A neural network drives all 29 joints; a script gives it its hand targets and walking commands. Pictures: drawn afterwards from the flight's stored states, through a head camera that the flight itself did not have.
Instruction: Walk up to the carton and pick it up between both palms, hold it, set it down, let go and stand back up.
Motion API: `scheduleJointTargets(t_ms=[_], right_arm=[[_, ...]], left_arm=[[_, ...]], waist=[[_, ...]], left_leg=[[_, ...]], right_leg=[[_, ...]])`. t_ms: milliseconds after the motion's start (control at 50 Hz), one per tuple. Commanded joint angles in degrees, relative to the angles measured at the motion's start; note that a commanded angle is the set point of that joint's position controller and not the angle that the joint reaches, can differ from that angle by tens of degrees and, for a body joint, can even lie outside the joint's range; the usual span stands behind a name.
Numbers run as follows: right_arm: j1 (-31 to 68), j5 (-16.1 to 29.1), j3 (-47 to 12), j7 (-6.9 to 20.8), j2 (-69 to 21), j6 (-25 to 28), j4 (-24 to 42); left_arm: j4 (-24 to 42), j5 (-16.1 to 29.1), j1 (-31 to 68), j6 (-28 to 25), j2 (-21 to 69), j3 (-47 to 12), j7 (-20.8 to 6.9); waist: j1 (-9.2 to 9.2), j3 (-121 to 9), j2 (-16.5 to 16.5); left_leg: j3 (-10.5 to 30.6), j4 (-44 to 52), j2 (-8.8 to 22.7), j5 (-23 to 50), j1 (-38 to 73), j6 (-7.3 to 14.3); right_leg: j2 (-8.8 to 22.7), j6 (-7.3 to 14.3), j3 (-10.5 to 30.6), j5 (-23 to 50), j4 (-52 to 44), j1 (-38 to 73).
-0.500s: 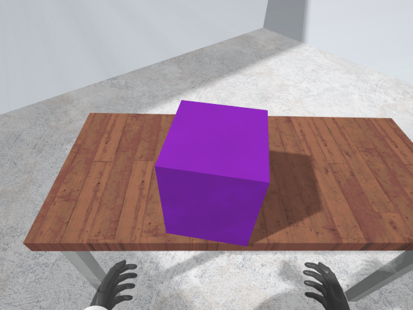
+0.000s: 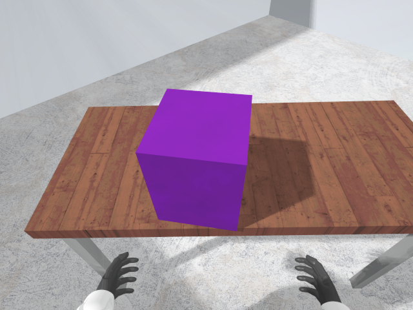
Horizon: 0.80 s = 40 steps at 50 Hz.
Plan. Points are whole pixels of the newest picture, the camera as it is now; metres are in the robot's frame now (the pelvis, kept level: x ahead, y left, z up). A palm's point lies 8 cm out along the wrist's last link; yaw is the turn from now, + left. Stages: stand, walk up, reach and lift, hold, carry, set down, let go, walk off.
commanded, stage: set down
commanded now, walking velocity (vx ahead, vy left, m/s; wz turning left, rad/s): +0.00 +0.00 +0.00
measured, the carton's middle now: (202, 161) +0.43 +0.04 +0.03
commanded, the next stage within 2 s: let go in 0.12 s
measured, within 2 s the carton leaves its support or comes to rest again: neither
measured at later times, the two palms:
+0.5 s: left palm (116, 289) +0.17 +0.22 -0.09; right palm (334, 290) +0.18 -0.23 -0.08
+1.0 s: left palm (58, 308) +0.13 +0.33 -0.10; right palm (352, 307) +0.15 -0.26 -0.09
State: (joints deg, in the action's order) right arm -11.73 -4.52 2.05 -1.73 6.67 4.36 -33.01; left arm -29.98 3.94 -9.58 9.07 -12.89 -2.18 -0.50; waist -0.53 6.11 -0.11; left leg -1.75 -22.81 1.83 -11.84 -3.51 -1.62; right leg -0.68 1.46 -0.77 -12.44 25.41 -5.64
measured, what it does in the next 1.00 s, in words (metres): stands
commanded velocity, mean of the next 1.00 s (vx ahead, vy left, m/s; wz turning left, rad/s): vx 0.00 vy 0.00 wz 0.00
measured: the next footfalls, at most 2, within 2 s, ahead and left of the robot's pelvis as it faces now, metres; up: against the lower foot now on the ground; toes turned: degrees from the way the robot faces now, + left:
none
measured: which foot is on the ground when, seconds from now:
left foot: down 0.00-1.00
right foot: down 0.00-1.00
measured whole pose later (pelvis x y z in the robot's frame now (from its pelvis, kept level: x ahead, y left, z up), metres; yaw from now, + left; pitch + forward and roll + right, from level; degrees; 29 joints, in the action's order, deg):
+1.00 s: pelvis +0.03 +0.03 +0.00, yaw +2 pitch -2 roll -1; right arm -10.6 -2.5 2.4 0.1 19.2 2.6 -50.5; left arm -44.2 -1.8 -12.0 -0.1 -19.0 4.6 0.2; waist -1.1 -0.2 -0.5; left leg -0.7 -29.6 0.9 -17.3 -10.0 0.7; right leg 0.4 -0.7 -1.8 -14.9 26.0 -8.6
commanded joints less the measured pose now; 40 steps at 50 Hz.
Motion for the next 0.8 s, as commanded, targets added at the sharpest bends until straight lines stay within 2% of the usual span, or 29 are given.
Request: scheduleJointTargets(t_ms=[0, 20, 100, 120, 140, 160, 180, 220, 240, 280, 320, 340, 360, 400, 420, 500, 520, 540, 560, 580, 600, 620, 660, 680, 700, 720, 740, 760, 780], right_arm=[[5.6, 0.4, 0.8, 0.5, 4.5, 3.3, 6.7], [5.2, 0.9, 0.4, 0.3, 4.4, 3.5, 6.3], [4.3, 1.3, 0.8, 0.7, 5.2, 4.6, 4.2], [6.4, 1.2, 1.4, 1.2, 6.7, 5.0, 1.9], [4.8, 1.5, 0.6, 0.9, 5.6, 5.1, 2.5], [4.6, 1.5, 1.1, 1.4, 6.8, 5.4, -0.8], [3.4, 2.2, 1.2, 1.3, 7.4, 5.9, -1.2], [5.3, 2.3, 0.4, 1.6, 7.7, 6.6, -2.6], [3.9, 3.3, -0.1, 1.0, 6.8, 7.4, -0.8], [5.0, 3.3, 0.7, 1.4, 7.6, 8.2, -2.8], [4.8, 3.8, 0.0, 1.3, 7.9, 9.3, -3.3], [4.6, 4.0, -0.2, 1.3, 7.5, 9.8, -2.8], [4.9, 3.9, -0.3, 1.6, 8.3, 10.1, -4.2], [6.0, 3.4, -0.6, 1.3, 8.6, 11.0, -3.2], [5.2, 4.3, -0.7, 1.5, 9.0, 11.4, -4.8], [5.7, 4.3, -0.5, 1.5, 10.4, 12.0, -6.7], [5.5, 4.5, -1.1, 1.5, 10.2, 12.1, -6.8], [5.5, 4.0, -0.8, 1.4, 11.1, 11.7, -6.6], [5.6, 4.0, -0.3, 0.8, 10.3, 11.9, -6.4], [5.1, 3.6, 0.0, 1.3, 11.2, 11.6, -8.0], [5.8, 3.8, 0.3, 1.0, 11.5, 11.8, -7.1], [6.4, 3.8, 0.2, 1.4, 11.8, 11.3, -8.6], [5.8, 3.7, 0.4, 1.4, 11.8, 11.5, -7.6], [3.1, 1.3, 2.8, 0.8, 22.8, 5.7, -10.9], [3.7, 1.4, 3.0, 0.4, 21.1, 2.9, -9.7], [4.5, 1.7, 2.3, 0.6, 20.0, 1.8, -9.8], [6.8, 1.7, 2.8, 0.7, 20.5, 1.0, -9.4], [6.2, 1.8, 2.4, 0.7, 19.5, 0.3, -9.6], [6.9, 2.0, 2.4, 1.3, 20.6, 0.5, -9.5]], left_arm=[[7.3, -1.5, 5.7, -2.1, -6.7, 3.5, 0.8], [7.3, -1.7, 5.6, -1.9, -7.3, 3.8, 0.6], [8.0, -3.2, 5.2, -2.4, -6.5, 4.3, 1.1], [8.0, -4.3, 6.0, -2.3, -5.8, 4.0, 1.7], [9.9, -3.8, 5.6, -2.3, -6.7, 4.4, 1.5], [7.1, -5.0, 4.2, -2.3, -5.2, 4.0, 1.6], [9.9, -4.9, 3.5, -2.9, -5.7, 4.6, 1.8], [8.7, -5.7, 4.2, -2.6, -5.2, 4.4, 1.7], [10.9, -5.6, 3.3, -3.3, -6.4, 5.1, 1.7], [9.4, -6.1, 3.4, -3.0, -5.3, 4.9, 1.7], [9.4, -5.8, 2.9, -3.6, -5.4, 5.9, 1.7], [8.3, -5.3, 2.3, -3.5, -6.0, 5.7, 1.3], [7.1, -5.6, 1.9, -3.4, -4.9, 4.7, 1.3], [7.1, -5.1, 2.8, -4.0, -5.4, 5.7, 1.1], [7.2, -6.0, 2.0, -4.6, -4.3, 5.6, 1.3], [5.9, -6.0, 1.6, -4.6, -4.2, 5.4, 0.6], [5.3, -6.3, 2.4, -4.7, -4.6, 5.8, 0.6], [4.2, -5.6, 1.3, -4.6, -4.3, 6.0, 0.3], [6.3, -5.2, 2.1, -4.8, -4.8, 5.9, 0.3], [4.3, -5.5, 0.7, -4.7, -3.6, 5.7, 0.3], [3.7, -4.6, 0.7, -4.7, -3.8, 5.3, -0.2], [3.4, -5.4, 1.7, -4.3, -3.0, 5.0, 0.0], [4.4, -4.9, 1.5, -4.2, -3.1, 4.8, 0.1], [-0.4, -6.0, 0.4, -7.4, -16.2, 9.4, 1.4], [-0.9, -5.8, -0.9, -8.3, -15.8, 10.1, 1.4], [-1.7, -5.7, 1.2, -9.0, -13.8, 9.7, 1.2], [-1.8, -5.3, 1.7, -9.5, -14.8, 10.1, 1.1], [-3.3, -6.1, 1.7, -9.7, -13.6, 9.3, 1.2], [-2.9, -5.7, 1.9, -10.5, -13.1, 8.7, 0.7]], waist=[[-1.41, -3.3, -3.1], [-0.87, -3.0, -1.8], [-1.06, -4.4, -1.5], [-1.58, -4.1, 1.1], [-0.86, -4.4, 1.6], [-0.82, -4.5, 1.8], [-0.20, -6.9, 2.0], [-0.31, -5.3, 3.0], [-0.39, -7.0, 3.0], [-0.82, -7.1, 3.0], [-1.36, -8.5, 0.8], [-1.20, -8.8, -0.5], [-0.70, -8.7, 0.8], [-1.15, -10.0, -2.0], [-1.36, -10.5, -0.9], [-0.89, -9.9, -2.6], [-0.86, -10.0, -2.3], [-0.89, -8.1, -4.2], [-0.86, -9.3, -4.2], [-1.02, -8.5, -4.0], [-1.05, -8.3, -5.7], [-0.81, -7.0, -3.4], [-0.61, -8.6, -4.3], [-0.95, -10.9, 6.4], [-1.59, -9.3, 3.5], [-0.58, -10.1, 1.6], [-1.33, -11.5, 3.2], [-0.78, -10.5, 3.1], [-1.07, -7.9, 2.8]], left_leg=[[-3.5, 5.0, -1.2, -1.2, -2.9, 2.1], [-4.0, 4.7, -1.7, -0.1, -2.5, 2.3], [-3.8, 3.8, -1.9, 2.3, -0.9, 2.5], [-3.5, 3.8, -1.9, 2.0, -1.3, 1.8], [-3.9, 3.2, -2.1, 3.5, -0.5, 2.1], [-3.4, 3.2, -2.2, 4.5, -0.4, 1.6], [-3.4, 2.4, -2.1, 6.5, 0.9, 1.5], [-2.9, 2.3, -2.3, 5.7, 0.0, 1.8], [-2.9, 1.8, -2.5, 6.3, 0.1, 2.1], [-2.7, 1.5, -2.5, 7.2, 0.0, 1.8], [-3.0, 0.9, -2.7, 8.9, 0.2, 2.1], [-2.8, 0.9, -2.6, 7.7, -0.1, 2.5], [-2.6, 1.0, -2.8, 6.9, -0.7, 2.4], [-2.6, 0.7, -2.7, 8.8, -1.3, 2.7], [-2.1, 0.2, -2.6, 10.1, -0.9, 2.2], [-1.6, 0.1, -2.7, 11.5, -0.7, 2.1], [-1.7, 0.2, -2.8, 10.7, -0.2, 2.2], [-1.7, 0.1, -2.7, 10.9, -0.7, 2.7], [-1.9, 0.1, -2.7, 10.7, -0.3, 2.3], [-1.9, 0.0, -2.7, 11.9, 1.0, 2.0], [-1.7, 0.0, -2.7, 12.2, 1.6, 2.0], [-1.3, 0.0, -2.4, 12.7, 2.6, 1.8], [-1.4, -0.3, -2.4, 13.0, 4.2, 1.7], [4.6, -2.6, 5.2, 21.2, -7.2, 2.8], [3.8, -2.4, 4.7, 17.2, -6.7, 3.2], [3.8, -3.0, 4.2, 12.7, -7.0, 3.6], [4.4, -1.9, 4.5, 11.1, -7.1, 4.0], [3.4, -1.6, 4.4, 9.2, -5.6, 3.9], [4.8, -1.3, 4.6, 6.8, -8.8, 3.8]], right_leg=[[1.1, -1.4, 0.0, -5.2, -8.3, -3.1], [1.7, -1.9, 0.6, -3.0, -8.3, -2.4], [1.3, -2.0, 0.3, -0.8, -8.3, -3.9], [0.9, -1.7, -0.5, -1.4, -7.5, -4.0], [1.6, -1.7, 0.3, 1.5, -7.7, -3.4], [1.2, -1.9, -0.2, 3.5, -7.4, -3.4], [1.0, -2.0, -0.2, 6.1, -7.3, -2.8], [1.1, -2.4, 0.0, 8.4, -6.9, -3.5], [1.5, -2.7, 0.6, 10.1, -6.7, -2.3], [1.3, -2.6, 0.5, 11.6, -6.3, -1.7], [1.4, -3.1, 0.5, 16.6, -6.0, -0.9], [1.8, -3.3, 1.0, 16.5, -6.3, -0.7], [1.9, -3.2, 0.9, 16.4, -6.2, -1.0], [1.7, -3.9, 0.7, 20.9, -5.2, 1.2], [1.4, -3.8, 0.9, 23.9, -4.4, 1.4], [1.4, -4.0, 0.3, 25.4, -4.5, 1.1], [1.3, -3.7, 0.6, 24.4, -4.7, 1.5], [1.1, -3.6, 0.9, 25.1, -4.9, 1.0], [1.2, -3.8, 0.9, 24.5, -5.3, 1.9], [0.9, -3.5, 0.4, 24.4, -5.1, 0.2], [0.5, -3.5, 0.4, 23.4, -5.7, 0.0], [0.6, -3.0, 0.3, 22.6, -5.8, -1.1], [0.3, -3.2, -0.3, 20.3, -6.2, -2.2], [8.1, -0.5, 5.6, 18.0, -3.1, 1.7], [7.6, 0.4, 3.6, 14.7, -2.8, -0.3], [7.1, 0.0, 4.9, 11.6, -4.3, -0.8], [7.3, 0.5, 4.8, 11.3, -3.8, -0.8], [6.9, 0.3, 4.5, 7.6, -4.8, -2.5], [6.6, 0.0, 4.2, 7.7, -4.9, -3.6]])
